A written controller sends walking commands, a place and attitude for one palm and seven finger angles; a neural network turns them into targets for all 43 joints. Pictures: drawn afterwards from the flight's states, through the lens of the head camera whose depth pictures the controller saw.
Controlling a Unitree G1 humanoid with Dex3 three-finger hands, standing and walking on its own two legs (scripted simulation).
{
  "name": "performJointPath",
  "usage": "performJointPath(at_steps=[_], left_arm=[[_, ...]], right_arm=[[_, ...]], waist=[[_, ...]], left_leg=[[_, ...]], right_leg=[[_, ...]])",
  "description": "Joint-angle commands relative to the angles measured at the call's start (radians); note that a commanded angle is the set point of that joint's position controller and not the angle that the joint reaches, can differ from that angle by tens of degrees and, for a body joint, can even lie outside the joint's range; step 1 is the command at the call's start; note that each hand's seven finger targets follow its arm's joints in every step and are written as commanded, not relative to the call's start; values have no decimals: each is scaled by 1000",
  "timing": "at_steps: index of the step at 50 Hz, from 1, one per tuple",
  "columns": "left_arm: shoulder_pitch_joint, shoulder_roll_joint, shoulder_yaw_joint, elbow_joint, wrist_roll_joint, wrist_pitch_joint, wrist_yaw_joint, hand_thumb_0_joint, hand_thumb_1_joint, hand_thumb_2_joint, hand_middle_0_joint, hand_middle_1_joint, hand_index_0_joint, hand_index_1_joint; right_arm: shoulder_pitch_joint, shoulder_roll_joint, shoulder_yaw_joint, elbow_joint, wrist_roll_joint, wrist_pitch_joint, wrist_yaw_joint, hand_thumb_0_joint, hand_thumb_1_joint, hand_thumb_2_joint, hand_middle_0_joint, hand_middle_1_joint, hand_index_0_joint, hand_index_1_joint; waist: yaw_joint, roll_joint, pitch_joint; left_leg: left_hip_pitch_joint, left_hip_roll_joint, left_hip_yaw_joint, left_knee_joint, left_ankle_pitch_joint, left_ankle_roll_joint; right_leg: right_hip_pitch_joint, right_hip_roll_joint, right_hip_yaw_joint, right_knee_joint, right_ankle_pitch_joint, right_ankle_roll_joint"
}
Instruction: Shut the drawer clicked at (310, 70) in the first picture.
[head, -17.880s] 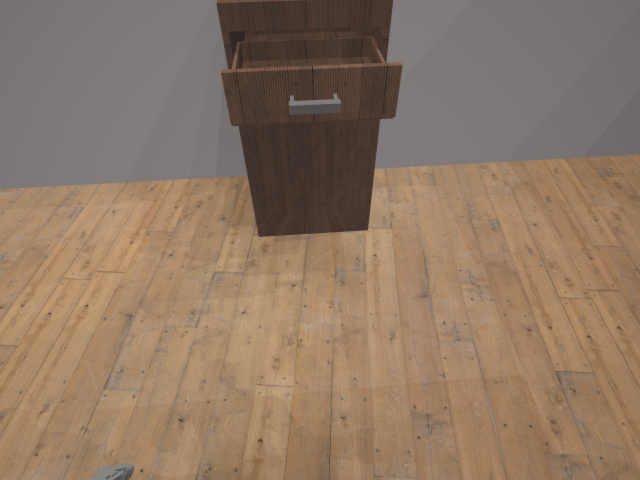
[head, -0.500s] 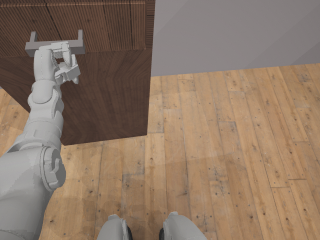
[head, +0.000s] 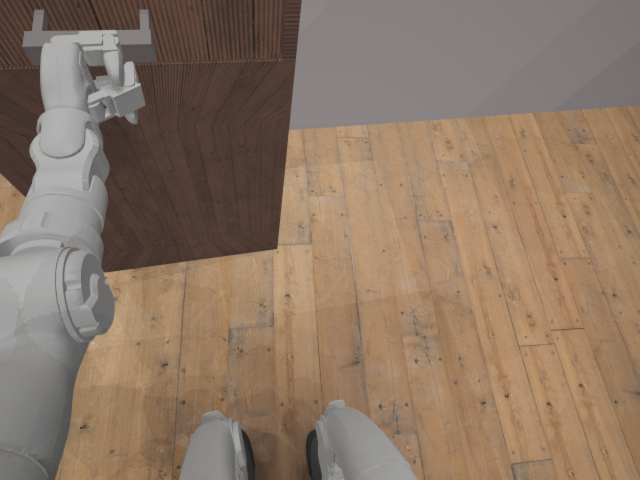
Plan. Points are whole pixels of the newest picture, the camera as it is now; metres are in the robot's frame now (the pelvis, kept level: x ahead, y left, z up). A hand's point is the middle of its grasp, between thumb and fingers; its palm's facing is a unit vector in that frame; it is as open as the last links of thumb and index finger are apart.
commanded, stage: pull the fist back off the drawer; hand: left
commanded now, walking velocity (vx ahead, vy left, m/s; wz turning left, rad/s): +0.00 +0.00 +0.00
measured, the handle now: (93, 33) +0.64 +0.16 +0.10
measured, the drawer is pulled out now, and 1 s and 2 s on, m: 0.00 0.00 0.00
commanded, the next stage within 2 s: draw the hand back to the body in 0.56 s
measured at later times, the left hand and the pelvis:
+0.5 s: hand (118, 86) +0.55 +0.14 +0.10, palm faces +0.05 -1.00 -0.04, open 3.4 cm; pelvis +0.03 +0.01 +0.02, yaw -1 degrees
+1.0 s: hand (65, 138) +0.46 +0.16 +0.14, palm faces +0.08 -1.00 -0.04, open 3.3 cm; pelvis +0.06 -0.02 +0.05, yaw +1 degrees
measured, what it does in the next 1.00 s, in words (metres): rises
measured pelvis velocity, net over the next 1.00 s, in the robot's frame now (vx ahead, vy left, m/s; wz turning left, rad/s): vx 0.06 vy -0.02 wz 0.02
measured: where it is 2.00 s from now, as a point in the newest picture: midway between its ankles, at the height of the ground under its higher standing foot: outside the picture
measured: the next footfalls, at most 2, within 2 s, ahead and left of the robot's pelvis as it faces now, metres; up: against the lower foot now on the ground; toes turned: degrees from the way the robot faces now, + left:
none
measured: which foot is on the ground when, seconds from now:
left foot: down 0.00-1.00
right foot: down 0.00-1.00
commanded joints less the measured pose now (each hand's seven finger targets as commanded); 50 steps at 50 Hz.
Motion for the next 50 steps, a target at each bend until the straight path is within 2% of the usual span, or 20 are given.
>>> performJointPath(at_steps=[1, 2, 6, 11, 13, 14, 17, 21, 23, 26, 28, 30, 33, 36, 37, 41, 43, 45, 48, 50], left_arm=[[-691, 281, 62, -309, -32, -88, 44, 0, 900, 900, -1400, -1600, -1400, -1600], [-695, 283, 63, -320, -28, -88, 43, 0, 900, 900, -1400, -1600, -1400, -1600], [-628, 300, 95, -293, -27, -80, 41, 0, 900, 900, -1400, -1600, -1400, -1600], [-548, 235, 73, -341, -31, -95, 39, 0, 900, 900, -1400, -1600, -1400, -1600], [-467, 243, 98, -367, -40, -102, 39, 0, 900, 900, -1400, -1600, -1400, -1600], [-455, 203, 71, -382, -46, -103, 37, 0, 900, 900, -1400, -1600, -1400, -1600], [-362, 190, 83, -418, -53, -110, 35, 0, 900, 900, -1400, -1600, -1400, -1600], [-236, 79, 20, -484, -66, -113, 22, 0, 900, 900, -1400, -1600, -1400, -1600], [-136, 16, -12, -479, -79, -95, 13, 0, 900, 900, -1400, -1600, -1400, -1600], [-154, -75, -82, -430, -92, -65, 1, 0, 900, 900, -1400, -1600, -1400, -1600], [-178, -39, -52, -415, -101, -60, 4, 0, 900, 900, -1400, -1600, -1400, -1600], [-176, -30, -37, -467, -108, -80, 9, 0, 900, 900, -1400, -1600, -1400, -1600], [-201, -58, -62, -556, -108, -131, 12, 0, 900, 900, -1400, -1600, -1400, -1600], [19, 34, 8, -731, -117, -143, 2, 0, 900, 900, -1400, -1600, -1400, -1600], [120, 12, -3, -778, -125, -127, -8, 0, 900, 900, -1400, -1600, -1400, -1600], [350, -8, -13, -861, -179, -2, -47, 0, 900, 900, -1400, -1600, -1400, -1600], [383, -38, -41, -905, -211, 52, -63, 0, 900, 900, -1400, -1600, -1400, -1600], [404, -67, -58, -977, -239, 73, -74, 0, 900, 900, -1400, -1600, -1400, -1600], [459, -64, -60, -1087, -257, 60, -95, 0, 900, 900, -1400, -1600, -1400, -1600], [529, -98, -98, -1130, -261, 56, -122, 0, 900, 900, -1400, -1600, -1400, -1600]], right_arm=[[212, -203, -66, -29, 1, -11, -13, 0, -900, -900, 200, 300, 200, 300], [211, -204, -66, -30, 0, -8, -11, 0, -900, -900, 200, 300, 200, 300], [210, -206, -67, -38, -2, 0, -6, 0, -900, -900, 200, 300, 200, 300], [198, -201, -76, -50, -3, 12, 5, 0, -900, -900, 200, 300, 200, 300], [193, -201, -84, -60, 0, 21, 9, 0, -900, -900, 200, 300, 200, 300], [186, -196, -84, -63, 0, 25, 11, 0, -900, -900, 200, 300, 200, 300], [185, -194, -92, -67, 3, 41, 18, 0, -900, -900, 200, 300, 200, 300], [172, -176, -105, -81, 11, 66, 28, 0, -900, -900, 200, 300, 200, 300], [159, -172, -111, -87, 18, 82, 34, 0, -900, -900, 200, 300, 200, 300], [154, -165, -113, -71, 27, 98, 33, 0, -900, -900, 200, 300, 200, 300], [148, -171, -117, -63, 30, 103, 27, 0, -900, -900, 200, 300, 200, 300], [136, -164, -117, -70, 31, 101, 24, 0, -900, -900, 200, 300, 200, 300], [114, -146, -116, -66, 28, 95, 27, 0, -900, -900, 200, 300, 200, 300], [90, -154, -124, -116, 38, 97, 31, 0, -900, -900, 200, 300, 200, 300], [73, -144, -124, -138, 46, 98, 32, 0, -900, -900, 200, 300, 200, 300], [17, -137, -117, -193, 80, 102, 17, 0, -900, -900, 200, 300, 200, 300], [-19, -136, -110, -208, 96, 101, 2, 0, -900, -900, 200, 300, 200, 300], [-53, -133, -106, -217, 105, 88, -10, 0, -900, -900, 200, 300, 200, 300], [-89, -125, -100, -217, 108, 64, -24, 0, -900, -900, 200, 300, 200, 300], [-115, -118, -95, -221, 110, 46, -28, 0, -900, -900, 200, 300, 200, 300]], waist=[[-47, 174, -528], [-42, 192, -539], [-22, 153, -504], [6, 168, -508], [41, 152, -538], [38, 153, -542], [68, 136, -552], [87, 113, -549], [96, 79, -516], [62, 30, -397], [62, 9, -360], [81, 34, -415], [90, 99, -494], [175, 107, -652], [195, 127, -679], [214, -59, -546], [202, -109, -435], [195, -125, -360], [205, -57, -343], [211, -28, -324]], left_leg=[[556, -14, -126, -135, 82, -1], [572, -13, -130, -140, 84, -5], [551, -13, -127, -148, 78, -4], [622, -7, -143, -168, 111, -13], [644, -7, -134, -172, 156, -18], [655, -7, -131, -174, 178, -18], [692, -6, -119, -176, 264, -22], [735, -12, -98, -175, 379, -22], [740, -11, -93, -181, 414, -24], [693, -18, -81, -185, 368, -14], [659, -23, -74, -186, 346, -11], [684, -30, -69, -180, 393, -12], [770, -27, -75, -151, 517, -18], [849, -35, -64, -167, 660, -17], [876, -39, -52, -176, 715, -17], [739, -56, 0, -241, 602, 4], [695, -63, 20, -285, 493, 9], [696, -68, 23, -313, 422, 12], [755, -73, 28, -330, 443, 13], [789, -73, 20, -345, 444, 11]], right_leg=[[23, 26, 75, -170, 64, 11], [16, 25, 71, -168, 65, 10], [35, 27, 69, -174, 62, 8], [17, 25, 57, -166, 83, 3], [57, 26, 57, -170, 107, 1], [64, 28, 56, -172, 121, 2], [101, 29, 53, -174, 175, 1], [152, 33, 51, -178, 274, 0], [159, 33, 47, -188, 303, 2], [146, 31, 51, -209, 301, 7], [154, 28, 56, -212, 304, 10], [190, 24, 64, -201, 350, 7], [184, 20, 69, -174, 423, 6], [351, 20, 78, -171, 555, 3], [402, 16, 85, -185, 617, 5], [609, 6, 96, -247, 770, 21], [641, 0, 99, -292, 774, 32], [648, -4, 101, -329, 747, 39], [679, -18, 116, -349, 800, 45], [671, -18, 107, -359, 765, 39]])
